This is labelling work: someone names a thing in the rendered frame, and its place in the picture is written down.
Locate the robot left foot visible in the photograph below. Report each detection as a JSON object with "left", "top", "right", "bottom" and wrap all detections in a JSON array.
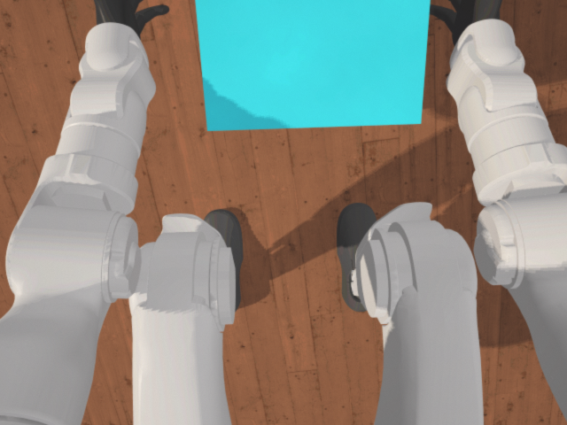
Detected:
[{"left": 204, "top": 209, "right": 243, "bottom": 312}]

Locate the left robot upper arm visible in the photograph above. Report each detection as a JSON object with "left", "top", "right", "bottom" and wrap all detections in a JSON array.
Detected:
[{"left": 0, "top": 205, "right": 142, "bottom": 425}]

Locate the robot left forearm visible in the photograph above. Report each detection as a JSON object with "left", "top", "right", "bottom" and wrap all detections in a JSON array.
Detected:
[{"left": 5, "top": 22, "right": 156, "bottom": 294}]

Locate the right robot upper arm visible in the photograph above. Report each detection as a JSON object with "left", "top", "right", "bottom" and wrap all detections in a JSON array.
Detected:
[{"left": 473, "top": 192, "right": 567, "bottom": 421}]

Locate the right robot thigh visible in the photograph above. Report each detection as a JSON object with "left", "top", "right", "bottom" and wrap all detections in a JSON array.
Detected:
[{"left": 361, "top": 220, "right": 484, "bottom": 425}]

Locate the robot right hand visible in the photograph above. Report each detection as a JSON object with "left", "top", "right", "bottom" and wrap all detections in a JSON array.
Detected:
[{"left": 430, "top": 0, "right": 502, "bottom": 46}]

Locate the robot left hand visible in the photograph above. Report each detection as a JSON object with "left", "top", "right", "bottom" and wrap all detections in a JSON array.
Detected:
[{"left": 94, "top": 0, "right": 169, "bottom": 40}]

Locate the carton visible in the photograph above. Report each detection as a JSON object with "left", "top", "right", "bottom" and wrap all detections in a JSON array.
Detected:
[{"left": 195, "top": 0, "right": 431, "bottom": 131}]

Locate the robot right forearm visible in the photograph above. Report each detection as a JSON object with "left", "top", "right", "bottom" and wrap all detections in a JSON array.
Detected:
[{"left": 446, "top": 19, "right": 567, "bottom": 207}]

